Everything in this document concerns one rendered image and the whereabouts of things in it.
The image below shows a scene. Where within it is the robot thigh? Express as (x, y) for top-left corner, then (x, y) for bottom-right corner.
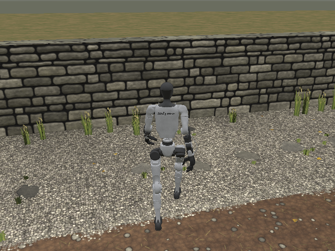
(150, 147), (162, 194)
(174, 145), (185, 172)

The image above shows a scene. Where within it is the robot right hand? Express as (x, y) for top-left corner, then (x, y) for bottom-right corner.
(182, 156), (195, 172)

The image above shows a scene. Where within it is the robot right forearm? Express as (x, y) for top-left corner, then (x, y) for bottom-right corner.
(183, 127), (194, 156)

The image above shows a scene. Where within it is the robot left forearm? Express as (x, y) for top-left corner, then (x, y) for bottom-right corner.
(143, 124), (151, 139)

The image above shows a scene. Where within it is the robot left hand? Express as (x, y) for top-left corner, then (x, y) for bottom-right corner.
(145, 136), (157, 145)

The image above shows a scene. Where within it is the left robot thigh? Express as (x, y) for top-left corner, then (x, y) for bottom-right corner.
(150, 147), (162, 194)

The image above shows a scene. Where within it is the robot right upper arm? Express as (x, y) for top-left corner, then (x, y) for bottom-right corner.
(178, 105), (188, 135)

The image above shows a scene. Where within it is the right robot thigh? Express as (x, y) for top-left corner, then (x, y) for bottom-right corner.
(174, 145), (185, 172)

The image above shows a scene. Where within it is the robot left upper arm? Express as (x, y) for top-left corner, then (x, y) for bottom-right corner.
(144, 105), (156, 132)

